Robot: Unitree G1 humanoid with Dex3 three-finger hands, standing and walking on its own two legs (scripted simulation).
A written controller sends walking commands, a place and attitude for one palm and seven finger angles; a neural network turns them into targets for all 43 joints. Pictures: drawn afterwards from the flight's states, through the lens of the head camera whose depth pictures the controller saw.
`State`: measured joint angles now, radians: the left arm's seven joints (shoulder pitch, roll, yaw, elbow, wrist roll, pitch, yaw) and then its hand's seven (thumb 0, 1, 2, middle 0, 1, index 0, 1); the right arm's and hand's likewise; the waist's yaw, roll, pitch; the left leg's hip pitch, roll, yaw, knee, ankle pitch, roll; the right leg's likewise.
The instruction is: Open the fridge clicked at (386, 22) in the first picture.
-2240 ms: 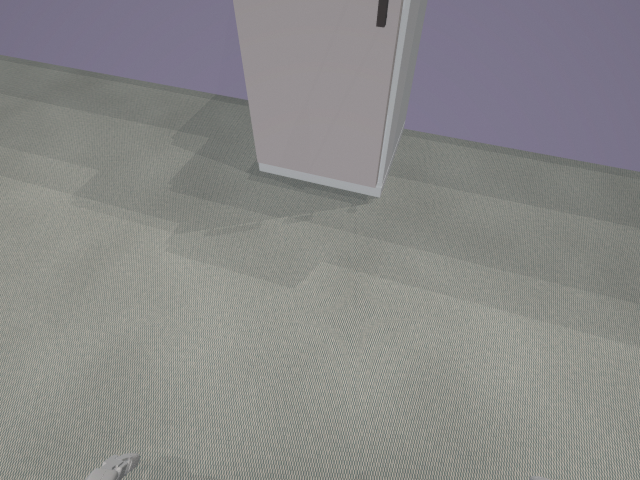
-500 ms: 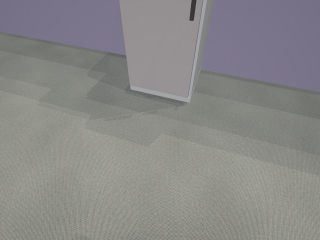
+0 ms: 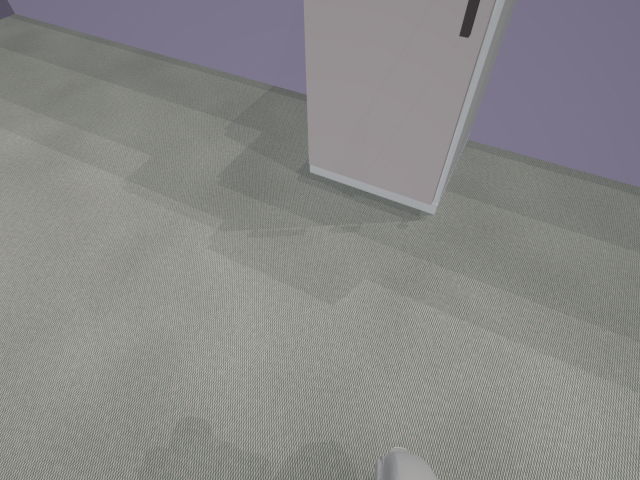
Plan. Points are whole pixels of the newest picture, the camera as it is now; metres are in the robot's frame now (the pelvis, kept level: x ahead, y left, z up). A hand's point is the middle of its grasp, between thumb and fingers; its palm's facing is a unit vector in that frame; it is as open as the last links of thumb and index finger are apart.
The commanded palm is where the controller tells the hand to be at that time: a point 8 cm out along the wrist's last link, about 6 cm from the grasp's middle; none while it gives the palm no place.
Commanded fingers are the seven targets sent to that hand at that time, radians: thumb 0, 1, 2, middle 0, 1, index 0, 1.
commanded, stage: walk to a spot facing it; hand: right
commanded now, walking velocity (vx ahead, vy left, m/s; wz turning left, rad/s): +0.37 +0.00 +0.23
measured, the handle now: out of the picture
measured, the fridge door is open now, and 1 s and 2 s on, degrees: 0 0 0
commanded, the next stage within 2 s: turn to face it in 1.16 s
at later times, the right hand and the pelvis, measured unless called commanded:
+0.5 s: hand (471, 364) +0.33 -0.24 -0.16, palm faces -0.16 +0.97 -0.16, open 7.4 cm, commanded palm none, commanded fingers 0.00 -0.90 -0.90 0.20 0.30 0.20 0.30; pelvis +0.21 -0.07 +0.00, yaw +11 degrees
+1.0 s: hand (405, 268) +0.53 -0.16 -0.17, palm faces -0.30 +0.93 -0.23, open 7.2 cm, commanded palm none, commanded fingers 0.00 -0.90 -0.90 0.20 0.30 0.20 0.30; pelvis +0.42 +0.02 +0.00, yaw +19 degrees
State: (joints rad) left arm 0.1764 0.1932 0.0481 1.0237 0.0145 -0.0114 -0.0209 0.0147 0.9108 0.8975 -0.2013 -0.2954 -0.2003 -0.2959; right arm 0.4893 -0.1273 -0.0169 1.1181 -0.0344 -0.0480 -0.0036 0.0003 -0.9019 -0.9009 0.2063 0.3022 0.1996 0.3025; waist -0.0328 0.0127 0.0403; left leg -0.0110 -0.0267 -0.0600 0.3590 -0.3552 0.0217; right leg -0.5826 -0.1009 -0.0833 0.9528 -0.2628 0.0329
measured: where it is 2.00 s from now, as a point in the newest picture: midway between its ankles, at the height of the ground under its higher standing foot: (310, 339)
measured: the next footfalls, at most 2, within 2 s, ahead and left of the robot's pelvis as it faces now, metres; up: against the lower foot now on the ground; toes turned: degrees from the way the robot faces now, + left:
right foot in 0.12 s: +0.21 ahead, -0.14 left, +0.00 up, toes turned -5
left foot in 0.76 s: +0.42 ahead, +0.11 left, +0.00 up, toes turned +25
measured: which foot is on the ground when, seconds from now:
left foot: down 0.00-0.14, up 0.16-0.74, down 0.76-1.00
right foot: up 0.00-0.10, down 0.12-0.76, up 0.78-1.00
